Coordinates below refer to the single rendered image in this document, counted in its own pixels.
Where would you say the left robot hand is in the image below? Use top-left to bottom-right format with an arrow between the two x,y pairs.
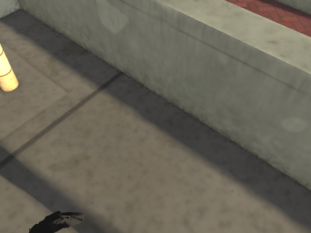
29,211 -> 85,233

